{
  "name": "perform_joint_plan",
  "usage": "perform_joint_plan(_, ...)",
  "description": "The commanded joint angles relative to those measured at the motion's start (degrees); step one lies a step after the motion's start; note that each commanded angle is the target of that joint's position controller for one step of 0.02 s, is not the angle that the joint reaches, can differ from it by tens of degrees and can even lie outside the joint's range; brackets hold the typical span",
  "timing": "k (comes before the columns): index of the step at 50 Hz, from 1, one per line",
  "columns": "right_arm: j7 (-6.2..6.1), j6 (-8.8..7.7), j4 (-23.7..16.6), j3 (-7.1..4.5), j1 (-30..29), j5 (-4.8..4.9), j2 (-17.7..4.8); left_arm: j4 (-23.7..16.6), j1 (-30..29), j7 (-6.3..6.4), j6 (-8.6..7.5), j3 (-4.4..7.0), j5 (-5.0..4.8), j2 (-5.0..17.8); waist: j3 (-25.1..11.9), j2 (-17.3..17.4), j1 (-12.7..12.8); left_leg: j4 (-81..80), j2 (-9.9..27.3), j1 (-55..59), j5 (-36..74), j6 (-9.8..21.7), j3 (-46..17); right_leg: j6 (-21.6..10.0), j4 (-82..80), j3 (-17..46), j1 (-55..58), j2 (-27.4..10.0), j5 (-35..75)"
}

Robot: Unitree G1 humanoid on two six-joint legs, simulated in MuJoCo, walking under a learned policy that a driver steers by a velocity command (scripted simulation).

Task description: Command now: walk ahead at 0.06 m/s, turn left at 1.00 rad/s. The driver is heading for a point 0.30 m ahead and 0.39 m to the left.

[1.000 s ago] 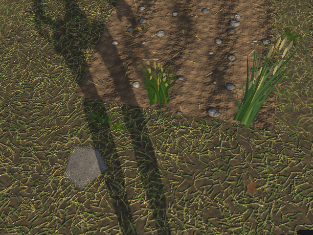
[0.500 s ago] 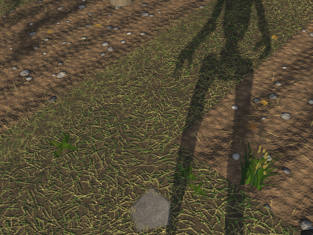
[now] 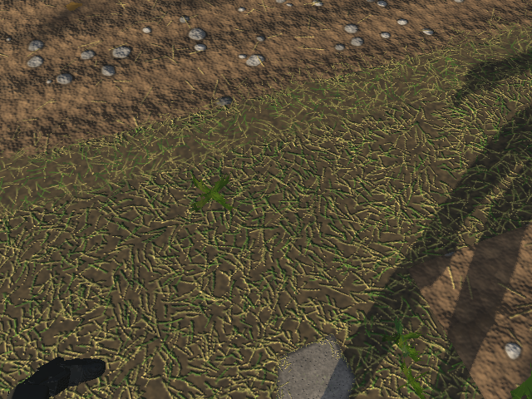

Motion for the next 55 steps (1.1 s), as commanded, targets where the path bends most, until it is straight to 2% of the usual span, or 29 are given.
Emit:
perform_joint_plan(1, -1.39, 0.21, -4.72, -2.91, -4.93, 0.38, -9.78, -1.86, 6.02, -0.05, 0.62, 1.57, -0.31, 3.98, -14.66, 6.09, 3.65, -4.67, 10.20, 2.57, 12.98, 9.21, -14.21, 0.80, -5.67, -2.91, 9.65, 4.19, 5.72)
perform_joint_plan(7, -1.33, 1.06, -5.10, -2.09, -5.87, 0.95, -7.27, -1.90, 7.39, -0.71, 0.04, 3.26, -1.28, 5.37, -14.75, 10.76, 4.60, 2.04, 7.44, 0.75, -7.26, 3.90, -21.20, -2.02, -27.19, -1.60, 23.03, 3.66, 12.44)
perform_joint_plan(8, -1.06, 1.01, -4.59, -1.05, -2.20, 0.90, -3.87, -1.74, 9.29, -0.34, 0.39, 4.22, -1.23, 7.84, -16.12, 3.19, 4.11, 11.25, 3.12, -6.96, -28.15, 1.45, -16.25, -5.30, -32.07, 4.21, 32.08, -4.59, 5.13)
perform_joint_plan(9, -0.63, 0.43, -5.81, -0.08, -0.32, 1.03, -1.37, -2.28, 11.67, -0.09, 1.02, 4.86, 0.12, 11.56, -14.44, -11.72, 3.16, 25.34, -3.96, -20.18, -32.36, -0.36, -4.79, -11.98, -40.54, 23.19, 36.46, -17.16, -17.97)
perform_joint_plan(10, -0.10, -1.18, -7.30, -0.55, -0.75, 1.28, -4.47, -2.88, 8.94, -0.27, 0.23, 5.35, 1.34, 12.78, -9.69, -17.85, 1.25, 35.20, 3.20, -26.85, -23.86, -1.52, -3.28, -16.10, -46.21, 36.69, 31.66, -22.14, -31.96)
perform_joint_plan(12, -0.17, -1.49, -4.91, -1.92, -0.53, 0.17, -9.54, -4.51, 4.89, 0.94, -0.23, 4.41, -0.38, 8.51, -6.20, -10.54, 1.10, 42.92, 7.73, -27.03, -15.10, -3.84, 2.11, -13.28, -45.07, 23.70, 27.87, -17.41, -26.37)
perform_joint_plan(14, 0.19, -1.27, -4.00, -1.54, 1.17, -0.56, -7.60, -4.02, 6.64, 1.51, -0.60, 3.88, -1.37, 7.45, -6.19, -8.01, 1.61, 50.33, 9.19, -26.14, -10.58, -5.32, 5.91, -10.95, -44.49, 13.37, 26.86, -13.92, -20.65)
perform_joint_plan(16, 0.26, -1.34, -4.50, -0.79, -0.29, -0.26, -5.51, -3.05, 9.78, 1.28, -1.28, 3.78, -0.83, 7.24, -4.98, -6.56, 3.04, 53.06, 10.48, -26.86, -7.61, -5.77, 7.78, -10.18, -44.84, 6.44, 26.12, -12.39, -17.52)
perform_joint_plan(17, 3.76, 0.16, -6.11, 0.25, -5.33, -7.05, -4.97, -0.87, 12.94, -0.20, -0.13, 3.87, 1.58, 8.86, -3.22, 1.66, 3.25, 52.52, 8.19, -25.18, -5.58, -4.72, 6.09, -10.26, -46.07, 4.96, 20.35, -13.44, -19.38)
perform_joint_plan(19, 6.18, 1.02, -5.73, 0.32, -3.72, -4.57, -3.97, -0.61, 12.02, -1.33, -0.09, 4.49, 0.98, 9.91, -3.82, -3.95, 2.25, 51.38, 7.95, -25.80, -2.91, -4.93, 5.63, -9.38, -46.23, 0.22, 22.13, -13.94, -17.02)
perform_joint_plan(21, 6.44, 0.98, -4.99, 0.21, -2.79, -3.71, -4.43, -0.05, 12.89, -1.48, -0.72, 4.28, 0.72, 9.18, -4.47, -6.13, 2.52, 48.68, 8.34, -25.61, -1.38, -5.38, 5.03, -9.73, -46.74, -2.04, 23.77, -15.23, -16.59)
perform_joint_plan(25, 6.49, -0.15, -5.21, 1.04, -6.09, -3.79, -3.63, 3.09, 18.08, -1.21, -1.89, 4.59, 1.00, 9.61, -1.82, -7.40, 4.33, 32.69, 9.45, -24.41, -4.30, -3.86, 3.67, -11.65, -49.54, -5.04, 28.89, -18.73, -15.27)
perform_joint_plan(31, 6.72, -2.32, -4.72, 2.41, -8.56, -3.99, -2.88, 7.77, 21.50, -0.95, -0.30, 4.51, 0.73, 10.59, 1.18, -8.57, 5.15, 7.62, 7.39, -1.98, -16.70, 2.74, 16.02, -12.57, -47.53, -15.34, 25.14, -18.67, -0.98)
perform_joint_plan(32, 5.94, -3.03, -1.82, 2.01, 0.14, -4.14, -3.08, 8.28, 19.96, -1.22, -0.15, 4.21, 0.19, 10.62, -1.48, -6.12, -0.20, 3.21, 4.53, 8.81, -13.55, 3.98, 17.28, -12.76, -36.55, -19.28, 22.56, -17.12, 15.95)
perform_joint_plan(33, 5.00, -3.70, 3.63, 0.62, 13.87, -4.36, -5.21, 8.26, 20.01, -1.68, -0.51, 3.21, 0.18, 8.62, -10.24, 1.48, -6.65, 3.17, 1.95, 27.67, -13.45, 4.34, 15.80, -12.38, -16.75, -23.96, 16.09, -12.87, 30.00)
perform_joint_plan(34, 3.60, -4.07, 4.53, -0.66, 23.61, -4.38, -11.29, 4.18, 16.97, -2.65, -0.97, 1.42, 0.26, 3.18, -17.93, 14.68, -10.93, -3.70, 18.38, 42.88, -37.02, 6.58, -8.49, -10.00, 6.70, -23.63, -1.10, -8.07, 9.43)
perform_joint_plan(35, 2.55, -4.49, 3.33, -1.61, 23.57, -2.69, -17.11, -1.09, 8.33, -2.82, -1.60, 1.46, 0.59, 2.58, -17.40, 22.13, -11.18, -14.57, 25.81, 43.18, -44.62, 9.07, -32.90, -9.05, 19.22, -13.73, -17.48, 0.19, -11.37)
perform_joint_plan(36, 1.69, -4.87, 3.87, -0.85, 20.53, -3.74, -14.41, -1.51, 3.18, -2.77, -1.66, 2.10, 0.39, 5.41, -10.23, 10.28, -10.63, -13.85, 27.03, 40.75, -31.53, 9.27, -28.56, -9.58, 23.84, -8.36, -25.03, -2.28, -5.17)
perform_joint_plan(37, 1.24, -4.93, 4.86, -0.09, 19.58, -3.88, -11.42, -0.66, 4.87, -3.21, -1.99, 1.99, -0.01, 5.60, -8.65, 5.09, -7.52, -10.87, 24.98, 36.64, -23.62, 8.62, -20.18, -10.07, 21.72, -8.08, -22.58, -5.34, 0.38)
perform_joint_plan(40, 1.20, -5.74, 4.74, 2.36, 11.88, -2.73, -4.65, 3.19, 11.81, -4.85, -0.54, 1.36, 1.19, 4.07, -3.59, 7.16, 0.01, -16.35, 18.33, 21.63, -16.20, 6.58, -8.45, -7.60, 13.20, -8.66, -12.14, -8.79, 7.11)
perform_joint_plan(42, 1.30, -6.62, 6.43, 2.61, 12.63, -2.23, -3.82, 2.28, 8.69, -5.34, 0.57, 0.99, 1.09, 3.13, -0.25, 6.77, 0.93, -19.90, 16.78, 19.28, -8.51, 7.94, -4.34, -6.43, 11.44, -10.24, -14.03, -8.27, 9.59)
perform_joint_plan(46, 1.39, -7.87, 9.46, 3.04, 11.41, -1.43, -3.15, -0.27, 1.85, -5.59, -0.76, -1.07, 0.65, -0.63, 3.50, 3.48, 2.82, -19.29, 12.10, 12.09, 31.88, 6.24, 8.46, -6.41, -10.79, -15.20, -1.27, -4.22, 20.71)
perform_joint_plan(47, 1.27, -8.23, 10.92, 3.04, 13.52, -1.03, -3.81, -0.47, 0.09, -5.80, -0.99, -1.47, 0.45, -1.52, 2.84, 3.78, 1.66, -20.77, 13.19, 11.75, 35.78, 6.15, 8.19, -7.31, -15.30, -16.71, 4.09, -2.50, 24.67)
perform_joint_plan(48, -0.28, -7.82, 10.46, 2.46, 15.51, 1.32, -4.79, -2.87, -4.48, -5.40, -3.77, -1.11, -3.09, -0.69, 1.81, 0.50, 0.00, -18.99, 16.61, 15.06, 35.26, 6.18, 5.45, -7.54, -19.55, -13.62, 4.38, -0.92, 28.44)
perform_joint_plan(50, -1.64, -6.47, 11.87, 1.38, 15.54, 0.18, -9.44, -1.64, -0.47, -5.21, -4.97, -0.01, -2.39, 2.03, -3.30, 3.22, 3.19, -14.29, 17.37, 24.58, 40.60, 4.40, 5.21, -8.55, -26.02, -13.12, 8.35, 3.09, 32.24)
perform_joint_plan(52, -1.61, -5.12, 11.61, 0.92, 13.87, -2.01, -10.09, 2.43, 11.95, -4.21, -4.51, 1.82, -1.79, 5.78, -11.36, 6.32, 9.00, 0.85, 15.48, 26.55, 50.16, 1.82, 6.19, -9.77, -25.08, -14.31, 22.69, 6.44, 33.51)
perform_joint_plan(53, -1.20, -4.79, 11.24, 1.41, 12.15, -2.20, -8.55, 4.35, 19.25, -3.27, -3.79, 2.23, -1.35, 6.77, -14.68, 6.13, 13.45, 13.86, 13.04, 20.49, 47.18, -0.74, 7.19, -10.92, -25.82, -12.70, 34.47, 3.45, 40.27)
perform_joint_plan(54, -0.40, -4.70, 10.60, 3.51, 20.18, -3.96, 0.33, 5.68, 23.60, -2.64, -3.32, 2.72, 0.68, 12.35, -24.15, -11.37, 8.82, 41.77, 5.42, 3.93, 4.11, -4.37, 7.53, -18.25, -17.37, 2.26, 55.41, -12.55, 65.04)
perform_joint_plan(55, 0.69, -5.22, 14.49, 4.92, 31.22, -0.80, 2.91, 6.06, 25.62, -3.74, -3.93, 1.91, 1.75, 8.37, -39.35, -16.50, 7.15, 61.90, -3.69, -6.55, -31.06, -6.05, -4.56, -30.22, -23.55, 29.85, 68.07, -24.41, 62.86)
